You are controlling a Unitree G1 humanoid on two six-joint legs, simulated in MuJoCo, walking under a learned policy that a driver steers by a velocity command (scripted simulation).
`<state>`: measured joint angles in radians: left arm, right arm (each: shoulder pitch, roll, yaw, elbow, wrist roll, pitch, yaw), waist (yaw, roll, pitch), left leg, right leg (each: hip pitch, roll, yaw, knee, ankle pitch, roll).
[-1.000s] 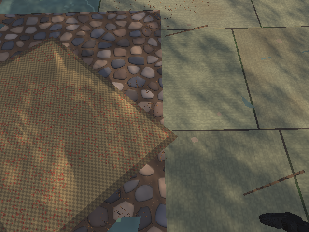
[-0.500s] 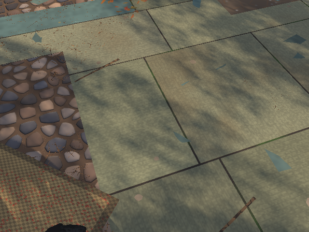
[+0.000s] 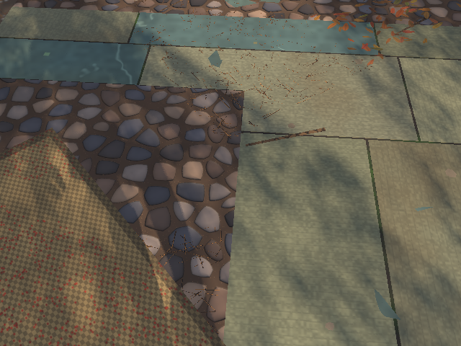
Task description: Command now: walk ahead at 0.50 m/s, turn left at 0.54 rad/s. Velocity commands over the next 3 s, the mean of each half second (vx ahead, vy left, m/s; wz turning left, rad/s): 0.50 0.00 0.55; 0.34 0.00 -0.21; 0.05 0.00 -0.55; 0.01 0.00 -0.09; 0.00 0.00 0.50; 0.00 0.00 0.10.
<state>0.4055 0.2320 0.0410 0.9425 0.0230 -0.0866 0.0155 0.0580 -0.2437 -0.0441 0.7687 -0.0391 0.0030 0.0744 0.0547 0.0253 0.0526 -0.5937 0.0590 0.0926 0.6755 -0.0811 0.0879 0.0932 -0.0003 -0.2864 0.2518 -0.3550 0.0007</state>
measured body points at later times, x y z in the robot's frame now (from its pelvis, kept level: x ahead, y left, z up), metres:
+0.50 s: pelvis +0.27 +0.04 +0.01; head +0.30 +0.06 +0.46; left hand +0.40 +0.32 -0.10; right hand +0.33 -0.23 -0.11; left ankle +0.16 +0.08 -0.73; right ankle +0.47 -0.06 -0.69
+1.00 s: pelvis +0.50 +0.06 +0.01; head +0.55 +0.06 +0.46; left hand +0.48 +0.34 -0.11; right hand +0.71 -0.15 -0.11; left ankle +0.59 +0.22 -0.68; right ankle +0.50 -0.01 -0.73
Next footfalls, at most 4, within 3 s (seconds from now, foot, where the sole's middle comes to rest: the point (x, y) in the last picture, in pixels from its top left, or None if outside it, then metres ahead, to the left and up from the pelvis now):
0.08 left None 0.20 0.09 -0.77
0.62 right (251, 315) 0.54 0.00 -0.77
1.14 left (189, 279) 0.64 0.19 -0.77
1.62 right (257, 315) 0.54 -0.01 -0.77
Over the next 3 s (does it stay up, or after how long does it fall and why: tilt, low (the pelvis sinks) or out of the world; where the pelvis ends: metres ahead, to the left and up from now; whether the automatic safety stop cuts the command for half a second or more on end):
stays up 0.50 0.07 0.01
